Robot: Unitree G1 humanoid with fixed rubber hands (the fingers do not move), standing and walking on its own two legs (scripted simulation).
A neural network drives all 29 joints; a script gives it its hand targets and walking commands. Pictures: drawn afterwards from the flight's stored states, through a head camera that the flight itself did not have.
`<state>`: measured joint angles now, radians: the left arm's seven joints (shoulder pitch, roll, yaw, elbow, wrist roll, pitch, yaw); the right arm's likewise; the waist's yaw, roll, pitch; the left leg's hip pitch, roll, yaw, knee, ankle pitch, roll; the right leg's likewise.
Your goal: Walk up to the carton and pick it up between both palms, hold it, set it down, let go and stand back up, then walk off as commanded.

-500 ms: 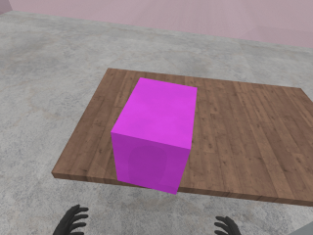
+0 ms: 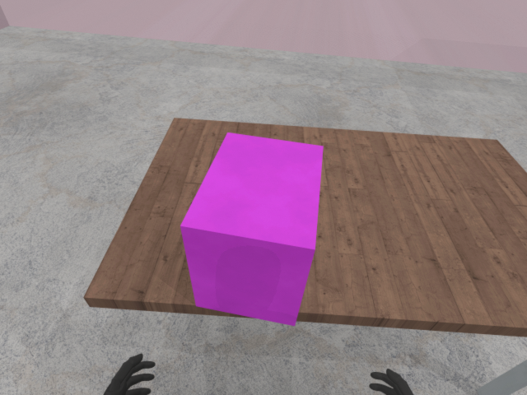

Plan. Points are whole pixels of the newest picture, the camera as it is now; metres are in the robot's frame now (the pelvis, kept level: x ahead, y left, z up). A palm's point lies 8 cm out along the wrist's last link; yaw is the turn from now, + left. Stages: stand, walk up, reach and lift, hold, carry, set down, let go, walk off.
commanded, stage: set down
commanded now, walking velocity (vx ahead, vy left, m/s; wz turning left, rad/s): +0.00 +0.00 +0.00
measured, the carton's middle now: (259, 225) +0.48 +0.03 -0.03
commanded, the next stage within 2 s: let go in 0.42 s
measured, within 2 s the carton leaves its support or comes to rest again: neither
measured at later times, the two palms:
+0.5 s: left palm out of the picture +0.14 +0.22 -0.09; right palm out of the picture +0.14 -0.23 -0.08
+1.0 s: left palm out of the picture +0.13 +0.24 -0.10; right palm out of the picture +0.13 -0.25 -0.11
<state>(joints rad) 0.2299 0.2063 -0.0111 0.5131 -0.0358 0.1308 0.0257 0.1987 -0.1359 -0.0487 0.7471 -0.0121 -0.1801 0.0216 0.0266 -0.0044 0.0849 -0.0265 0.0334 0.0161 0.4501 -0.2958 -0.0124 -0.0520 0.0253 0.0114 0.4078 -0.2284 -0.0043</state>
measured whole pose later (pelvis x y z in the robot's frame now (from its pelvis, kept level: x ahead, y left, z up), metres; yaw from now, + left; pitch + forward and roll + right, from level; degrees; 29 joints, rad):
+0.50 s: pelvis -0.01 -0.01 +0.00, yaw +0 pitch -5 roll +0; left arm 0.20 0.19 0.00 0.52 -0.02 0.15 0.05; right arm 0.17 -0.16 -0.06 0.77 -0.02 -0.18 0.04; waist 0.02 -0.02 0.10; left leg -0.08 0.03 0.02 0.45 -0.27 -0.02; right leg -0.12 0.02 0.00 0.44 -0.22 -0.01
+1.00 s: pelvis +0.00 +0.00 +0.00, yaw +1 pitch -3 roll +0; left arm 0.18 0.24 -0.02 0.69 0.03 0.03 0.01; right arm 0.16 -0.24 -0.01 0.87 -0.03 -0.08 0.01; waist 0.02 -0.02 0.04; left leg -0.15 0.02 0.01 0.50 -0.30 -0.01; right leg -0.19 0.01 0.00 0.50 -0.26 -0.01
